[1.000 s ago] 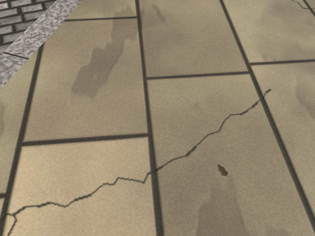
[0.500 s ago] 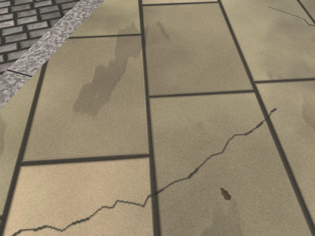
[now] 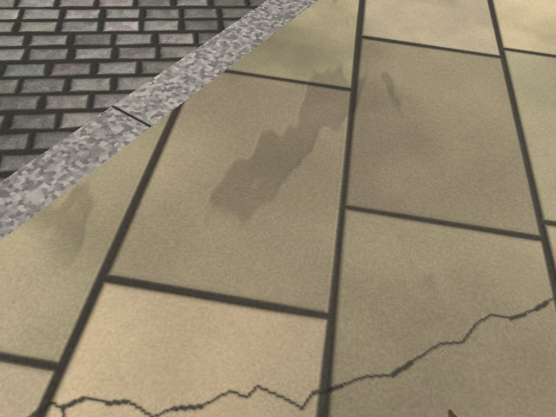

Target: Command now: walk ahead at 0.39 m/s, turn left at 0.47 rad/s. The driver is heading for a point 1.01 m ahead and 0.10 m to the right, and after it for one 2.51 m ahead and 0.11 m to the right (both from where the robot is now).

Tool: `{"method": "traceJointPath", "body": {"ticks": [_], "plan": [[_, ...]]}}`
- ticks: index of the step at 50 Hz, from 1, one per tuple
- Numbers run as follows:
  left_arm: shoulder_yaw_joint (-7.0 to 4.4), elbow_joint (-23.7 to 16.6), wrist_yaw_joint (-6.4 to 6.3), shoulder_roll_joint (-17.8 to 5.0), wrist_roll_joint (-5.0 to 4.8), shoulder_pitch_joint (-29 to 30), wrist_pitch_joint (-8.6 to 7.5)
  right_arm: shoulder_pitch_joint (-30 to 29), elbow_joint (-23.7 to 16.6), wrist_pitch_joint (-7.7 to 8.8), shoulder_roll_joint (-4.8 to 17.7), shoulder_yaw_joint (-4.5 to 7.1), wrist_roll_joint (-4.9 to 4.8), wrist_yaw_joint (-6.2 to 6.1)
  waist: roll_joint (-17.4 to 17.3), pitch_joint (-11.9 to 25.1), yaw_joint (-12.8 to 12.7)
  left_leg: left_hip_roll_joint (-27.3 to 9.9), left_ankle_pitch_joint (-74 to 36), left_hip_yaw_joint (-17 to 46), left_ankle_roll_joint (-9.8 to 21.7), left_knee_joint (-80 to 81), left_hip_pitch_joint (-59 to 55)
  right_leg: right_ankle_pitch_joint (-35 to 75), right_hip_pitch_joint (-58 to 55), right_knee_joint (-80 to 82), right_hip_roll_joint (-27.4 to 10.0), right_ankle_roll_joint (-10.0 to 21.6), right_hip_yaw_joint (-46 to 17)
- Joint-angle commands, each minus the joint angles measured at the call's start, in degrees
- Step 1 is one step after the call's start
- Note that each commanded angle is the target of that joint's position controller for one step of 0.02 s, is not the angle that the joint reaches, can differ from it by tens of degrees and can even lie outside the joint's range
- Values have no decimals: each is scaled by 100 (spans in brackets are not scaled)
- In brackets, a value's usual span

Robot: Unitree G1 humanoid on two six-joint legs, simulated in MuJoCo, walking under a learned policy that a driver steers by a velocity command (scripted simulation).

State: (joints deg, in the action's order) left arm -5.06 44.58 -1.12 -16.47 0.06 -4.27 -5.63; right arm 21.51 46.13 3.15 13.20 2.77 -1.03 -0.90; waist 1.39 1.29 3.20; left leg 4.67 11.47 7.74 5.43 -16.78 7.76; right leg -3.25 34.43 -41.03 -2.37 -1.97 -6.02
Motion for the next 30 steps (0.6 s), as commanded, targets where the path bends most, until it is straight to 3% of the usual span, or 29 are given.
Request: {"method": "traceJointPath", "body": {"ticks": [1,5,7,9,10,11,12,13,14,15,16,17,18,21,24,27,30], "plan": [[13,-533,69,-246,-36,744,-140,145,-278,43,1024,279,-26,-54,-844,-237,110,-1291,9,1256,689,595,-220,417,349,672,139,-96,161],[92,-742,192,-238,-73,1186,-255,424,-148,37,985,259,-17,-28,-796,-397,320,-1417,-183,1308,702,386,-316,393,70,1076,169,25,296],[90,-820,235,-336,-89,1215,-306,458,-134,25,1025,267,-16,-19,-872,-425,291,-1520,-548,1434,682,231,-477,103,-123,1273,208,154,374],[52,-799,246,-472,-96,937,-337,416,-141,-10,1081,286,-29,-17,-1039,-353,112,-1595,-1261,1505,614,2,-605,-189,-595,1463,291,335,505],[-2,-700,227,-567,-81,542,-345,324,-175,-25,1071,277,-30,-19,-1055,-177,-118,-1465,-2080,1399,524,-342,-605,-188,-1175,1680,402,479,616],[-91,-526,187,-740,-52,-139,-346,224,-231,-26,969,238,6,-12,-976,283,-445,-1191,-2915,1149,370,-1088,-409,-98,-2210,1719,311,709,524],[-175,-371,144,-1037,8,-1256,-336,2,-395,-7,783,148,95,0,-546,1114,-976,-879,-2411,803,160,-2613,458,-251,-3819,1532,-532,1163,-368],[-311,-140,163,-1487,45,-2066,-256,651,-427,84,381,29,-10,9,1174,1862,-851,37,241,192,-313,-4623,2575,-1329,-5806,1872,-1732,2011,-2740],[-170,-46,217,-945,-79,-2054,-245,636,-377,158,711,71,-98,6,1264,1480,-850,-76,1974,408,-305,-5430,3489,-2040,-5615,2461,-2040,2012,-3690],[-74,-104,218,-647,-122,-1652,-219,147,-432,194,1026,155,-158,32,729,527,-790,-396,1559,391,-253,-5661,3839,-2097,-4829,2560,-1848,1791,-2979],[-18,-197,215,-532,-75,-1288,-166,-212,-492,205,984,133,-107,48,242,120,-652,-701,1084,95,-253,-5517,3697,-1617,-4115,2673,-1578,1640,-2243],[32,-212,238,-408,-27,-1079,-135,-456,-544,216,909,139,2,68,48,-202,-542,-870,781,-65,-281,-5178,3595,-1096,-3530,2868,-1337,1590,-1812],[73,-230,246,-340,25,-969,-143,-449,-548,196,873,165,48,78,169,-203,-395,-1034,576,-110,-296,-4940,3327,-720,-3195,2996,-1156,1516,-1478],[55,-133,255,-457,-27,-1018,-180,-420,-559,132,590,104,57,102,367,-223,-269,-1135,240,-353,-431,-4480,3131,177,-2723,3270,-932,1582,-828],[26,-17,207,-633,-69,-1201,-150,-1041,-795,166,484,41,116,103,235,-337,-398,-1145,-578,-511,-538,-3390,3236,923,-2653,3350,-803,1532,-326],[34,102,169,-722,-122,-1506,-93,-1698,-971,228,350,-26,80,169,226,-380,-634,-937,-1514,-713,-513,-2181,2757,942,-2567,3321,-612,1344,68],[41,268,158,-799,-162,-1889,-32,-2222,-1173,253,409,-26,12,255,230,-485,-797,-812,-1677,-726,-442,-1673,2699,786,-2962,3202,-856,1328,-44]]}}
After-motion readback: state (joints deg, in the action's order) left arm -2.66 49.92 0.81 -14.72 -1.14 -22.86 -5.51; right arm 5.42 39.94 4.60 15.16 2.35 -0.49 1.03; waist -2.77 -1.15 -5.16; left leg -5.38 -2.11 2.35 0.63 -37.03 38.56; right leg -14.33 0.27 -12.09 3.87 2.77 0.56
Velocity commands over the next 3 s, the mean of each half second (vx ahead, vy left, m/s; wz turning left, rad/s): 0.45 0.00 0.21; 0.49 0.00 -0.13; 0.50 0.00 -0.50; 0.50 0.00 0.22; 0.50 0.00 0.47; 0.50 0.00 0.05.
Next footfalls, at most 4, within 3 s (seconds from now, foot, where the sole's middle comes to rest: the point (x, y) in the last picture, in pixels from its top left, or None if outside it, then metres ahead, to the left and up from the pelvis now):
0.24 right None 0.26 -0.15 -0.79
0.74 left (206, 398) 0.55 0.12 -0.79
1.28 right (302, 294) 0.83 -0.13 -0.79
1.82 left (256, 197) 1.19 -0.01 -0.79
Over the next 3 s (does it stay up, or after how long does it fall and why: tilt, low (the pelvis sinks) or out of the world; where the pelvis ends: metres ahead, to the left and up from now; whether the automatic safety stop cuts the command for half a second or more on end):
stays up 1.63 -0.03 -0.01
